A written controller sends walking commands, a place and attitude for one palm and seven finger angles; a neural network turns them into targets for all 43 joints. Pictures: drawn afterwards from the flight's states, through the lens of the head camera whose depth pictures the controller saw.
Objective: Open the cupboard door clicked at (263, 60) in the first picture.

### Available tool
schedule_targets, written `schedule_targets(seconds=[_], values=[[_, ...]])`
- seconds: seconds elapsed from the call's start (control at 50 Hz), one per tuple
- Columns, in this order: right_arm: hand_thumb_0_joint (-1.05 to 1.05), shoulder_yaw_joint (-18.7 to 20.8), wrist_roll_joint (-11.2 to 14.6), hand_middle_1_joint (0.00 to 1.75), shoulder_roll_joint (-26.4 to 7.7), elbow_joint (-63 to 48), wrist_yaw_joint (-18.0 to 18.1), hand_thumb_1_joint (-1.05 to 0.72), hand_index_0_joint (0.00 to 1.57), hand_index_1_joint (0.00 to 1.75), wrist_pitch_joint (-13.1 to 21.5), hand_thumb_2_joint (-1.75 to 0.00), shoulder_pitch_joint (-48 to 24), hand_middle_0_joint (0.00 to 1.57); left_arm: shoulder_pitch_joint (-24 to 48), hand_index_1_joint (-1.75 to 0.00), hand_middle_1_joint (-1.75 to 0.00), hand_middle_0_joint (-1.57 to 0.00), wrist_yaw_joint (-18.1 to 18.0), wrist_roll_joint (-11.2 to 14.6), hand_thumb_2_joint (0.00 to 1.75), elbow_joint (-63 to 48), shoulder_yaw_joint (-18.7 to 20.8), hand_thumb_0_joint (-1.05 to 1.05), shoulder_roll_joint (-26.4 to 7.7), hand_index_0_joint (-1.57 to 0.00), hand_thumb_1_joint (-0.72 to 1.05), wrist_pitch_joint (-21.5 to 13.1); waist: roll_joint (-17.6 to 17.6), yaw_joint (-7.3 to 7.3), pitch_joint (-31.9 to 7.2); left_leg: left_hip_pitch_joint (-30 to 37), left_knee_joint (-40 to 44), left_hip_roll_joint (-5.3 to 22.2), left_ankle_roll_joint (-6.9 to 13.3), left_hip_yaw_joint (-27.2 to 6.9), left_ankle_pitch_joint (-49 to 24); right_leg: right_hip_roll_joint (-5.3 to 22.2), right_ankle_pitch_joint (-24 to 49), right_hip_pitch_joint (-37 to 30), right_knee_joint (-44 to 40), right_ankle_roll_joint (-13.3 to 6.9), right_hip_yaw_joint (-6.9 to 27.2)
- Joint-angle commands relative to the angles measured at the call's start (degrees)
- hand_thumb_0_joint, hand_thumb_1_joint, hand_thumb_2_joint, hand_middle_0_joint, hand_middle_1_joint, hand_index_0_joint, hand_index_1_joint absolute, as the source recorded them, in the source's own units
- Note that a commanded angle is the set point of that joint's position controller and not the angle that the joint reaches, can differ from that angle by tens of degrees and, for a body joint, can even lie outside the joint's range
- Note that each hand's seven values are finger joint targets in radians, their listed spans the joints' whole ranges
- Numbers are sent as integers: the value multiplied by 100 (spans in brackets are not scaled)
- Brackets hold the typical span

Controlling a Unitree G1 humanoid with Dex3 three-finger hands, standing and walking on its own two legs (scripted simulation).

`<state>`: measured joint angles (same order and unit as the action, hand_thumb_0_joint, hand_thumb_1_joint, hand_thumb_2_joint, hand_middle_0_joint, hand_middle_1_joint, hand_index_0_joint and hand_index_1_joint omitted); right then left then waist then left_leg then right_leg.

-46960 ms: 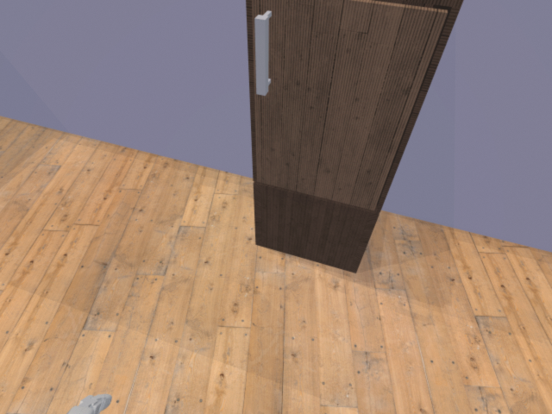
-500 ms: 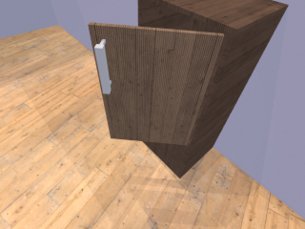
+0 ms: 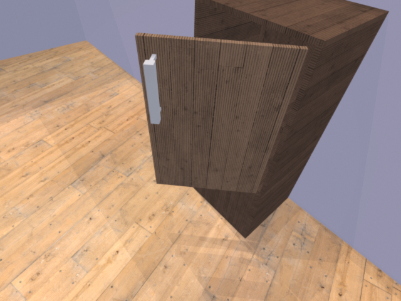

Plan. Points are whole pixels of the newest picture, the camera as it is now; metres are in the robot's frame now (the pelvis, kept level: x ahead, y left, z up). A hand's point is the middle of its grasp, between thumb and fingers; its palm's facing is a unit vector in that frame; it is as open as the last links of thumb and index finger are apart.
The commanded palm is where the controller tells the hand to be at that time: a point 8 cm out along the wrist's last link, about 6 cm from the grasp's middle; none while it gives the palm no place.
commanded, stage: look again from close up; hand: left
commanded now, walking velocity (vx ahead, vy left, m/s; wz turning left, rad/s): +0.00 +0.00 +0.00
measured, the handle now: (154, 90) +0.59 +0.17 +0.12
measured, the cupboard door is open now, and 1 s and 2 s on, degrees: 44 44 44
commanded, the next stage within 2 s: shuffle to correct the standing spot in 1.48 s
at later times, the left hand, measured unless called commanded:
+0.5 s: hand out of the picture +0.00 +0.16 -0.18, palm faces +0.02 -0.99 -0.16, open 7.4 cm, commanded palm none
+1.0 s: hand out of the picture -0.02 +0.15 -0.18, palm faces +0.03 -0.99 -0.16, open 7.4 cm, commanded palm none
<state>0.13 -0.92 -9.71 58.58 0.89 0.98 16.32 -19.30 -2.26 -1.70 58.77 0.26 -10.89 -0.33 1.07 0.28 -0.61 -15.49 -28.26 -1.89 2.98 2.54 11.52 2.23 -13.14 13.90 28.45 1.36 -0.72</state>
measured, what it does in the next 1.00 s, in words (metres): stands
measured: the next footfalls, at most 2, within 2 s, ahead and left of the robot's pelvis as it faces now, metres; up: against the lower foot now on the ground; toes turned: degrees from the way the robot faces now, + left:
none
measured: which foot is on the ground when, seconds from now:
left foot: down 0.00-1.00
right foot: down 0.00-1.00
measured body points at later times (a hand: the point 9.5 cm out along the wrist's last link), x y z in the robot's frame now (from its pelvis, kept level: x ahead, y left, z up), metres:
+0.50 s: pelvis +0.01 -0.01 +0.01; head +0.00 +0.01 +0.45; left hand +0.00 +0.21 -0.16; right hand +0.03 -0.24 -0.14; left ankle +0.04 +0.08 -0.74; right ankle +0.02 -0.14 -0.74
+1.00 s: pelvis +0.00 -0.01 +0.01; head +0.00 +0.01 +0.46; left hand -0.02 +0.20 -0.16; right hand +0.00 -0.23 -0.15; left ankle +0.04 +0.08 -0.74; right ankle +0.02 -0.14 -0.74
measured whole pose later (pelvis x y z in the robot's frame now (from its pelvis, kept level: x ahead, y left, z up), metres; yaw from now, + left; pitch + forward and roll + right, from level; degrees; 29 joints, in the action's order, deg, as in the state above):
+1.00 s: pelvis +0.00 -0.01 +0.01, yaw +0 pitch -2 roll +0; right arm -0.5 -0.4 -7.2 64.5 1.3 0.7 16.8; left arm -20.3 -2.4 -1.4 62.1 -0.4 -8.6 -0.6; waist 2.1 0.3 0.8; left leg -13.0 -24.3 -1.0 1.8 1.7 9.7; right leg 1.3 -11.2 11.2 24.1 0.8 -1.5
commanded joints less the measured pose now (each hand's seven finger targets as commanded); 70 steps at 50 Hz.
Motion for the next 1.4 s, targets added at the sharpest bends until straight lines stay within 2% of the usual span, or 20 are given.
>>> schedule_targets(seconds=[0.0, 0.06, 0.14, 0.24, 0.34, 0.4, 0.46, 0.6, 0.78, 0.92, 1.0, 1.04, 1.18, 1.22, 1.3, 1.38], values=[[0, 171, 9, 30, -810, -272, 3, -90, 20, 30, 101, -90, 53, 20, -262, -30, -30, -20, 18, 38, 90, -244, 66, 0, -522, -20, 90, -108, -166, -20, 413, -326, 1084, 733, -70, -958, 1042, 296, -189, 14, -562, -320, 416], [0, 152, 24, 30, -786, -231, 1, -90, 20, 30, 106, -90, 24, 20, -273, -30, -30, -20, 21, 39, 90, -216, 51, 0, -533, -20, 90, -118, -96, -26, 385, -231, 1034, 709, -87, -903, 808, 330, -79, -10, -642, -308, 438], [0, 117, 32, 30, -746, -150, 1, -90, 20, 30, 103, -90, -3, 20, -297, -30, -30, -20, 22, 44, 90, -155, 27, 0, -499, -20, 90, -108, -241, -19, 388, -205, 1089, 719, -103, -893, 726, 336, 45, -87, -680, -281, 388], [0, 94, 43, 30, -700, -48, 2, -90, 20, 30, 84, -90, -27, 20, -325, -30, -30, -20, 21, 51, 90, -74, 5, 0, -476, -20, 90, -114, -98, -15, 433, -161, 1041, 678, -141, -817, 583, 369, 20, -90, -797, -271, 416], [0, 81, 50, 30, -625, 87, 9, -90, 20, 30, 103, -90, 4, 20, -355, -30, -30, -20, 7, 64, 90, 10, 0, 0, -431, -20, 90, -137, -76, -22, 236, 59, 950, 678, -156, -756, 134, 392, 279, -196, -800, -268, 414], [0, 70, 49, 30, -619, 156, 11, -90, 20, 30, 94, -90, 5, 20, -345, -30, -30, -20, 6, 68, 90, 53, -9, 0, -402, -20, 90, -125, -113, -14, 324, 26, 1026, 695, -171, -755, 269, 395, 185, -179, -813, -261, 392], [0, 60, 55, 30, -569, 219, 20, -90, 20, 30, 94, -90, 6, 20, -361, -30, -30, -20, -4, 69, 90, 90, -10, 0, -382, -20, 90, -127, -97, -3, 367, 29, 993, 681, -182, -714, 109, 394, 272, -214, -836, -262, 403], [0, 64, 51, 30, -526, 302, 25, -90, 20, 30, 66, -90, 100, 20, -392, -30, -30, -20, -7, 68, 90, 127, -6, 0, -319, -20, 90, -97, -158, 7, 537, -137, 1180, 694, -192, -793, 600, 365, 32, -201, -864, -263, 371], [0, 71, 50, 30, -444, 359, 33, -90, 20, 30, 63, -90, 214, 20, -443, -30, -30, -20, -10, 69, 90, 146, 12, 0, -249, -20, 90, -108, -124, 1, 446, -65, 1128, 682, -191, -752, 490, 369, 68, -213, -890, -277, 391], [0, 77, 56, 30, -372, 383, 42, -90, 20, 30, 45, -90, 271, 20, -544, -30, -30, -20, -15, 58, 90, 163, 19, 0, -207, -20, 90, -106, -73, 17, 587, -124, 1144, 687, -182, -745, 563, 351, 27, -159, -939, -290, 389], [0, 80, 48, 30, -369, 394, 42, -90, 20, 30, 42, -90, 314, 20, -567, -30, -30, -20, -15, 64, 90, 174, 19, 0, -165, -20, 90, -101, -192, -5, 535, -94, 1182, 686, -188, -775, 695, 342, -84, -112, -919, -288, 388], [0, 79, 56, 30, -358, 386, 43, -90, 20, 30, 41, -90, 305, 20, -586, -30, -30, -20, -17, 56, 90, 176, 15, 0, -163, -20, 90, -107, -79, -1, 586, -132, 1153, 681, -187, -752, 645, 348, -35, -121, -933, -288, 385], [0, 91, 48, 30, -310, 394, 47, -90, 20, 30, 39, -90, 350, 20, -658, -30, -30, -20, -15, 55, 90, 192, 25, 0, -105, -20, 90, -113, -153, 4, 588, -119, 1149, 668, -186, -754, 712, 341, -144, -48, -960, -296, 416], [0, 85, 54, 30, -292, 386, 53, -90, 20, 30, 38, -90, 382, 20, -660, -30, -30, -20, -14, 52, 90, 189, 28, 0, -118, -20, 90, -116, -45, 2, 602, -126, 1127, 676, -182, -734, 607, 337, -72, -80, -968, -304, 403], [0, 90, 44, 30, -297, 401, 54, -90, 20, 30, 46, -90, 385, 20, -689, -30, -30, -20, -14, 57, 90, 198, 27, 0, -79, -20, 90, -115, -182, -2, 544, -81, 1141, 671, -188, -762, 659, 330, -100, -47, -933, -304, 410], [0, 93, 39, 30, -283, 390, 54, -90, 20, 30, 31, -90, 411, 20, -698, -30, -30, -20, -14, 46, 90, 199, 36, 0, -64, -20, 90, -102, -232, 11, 672, -242, 1223, 687, -186, -799, 904, 297, -177, -29, -918, -303, 398]])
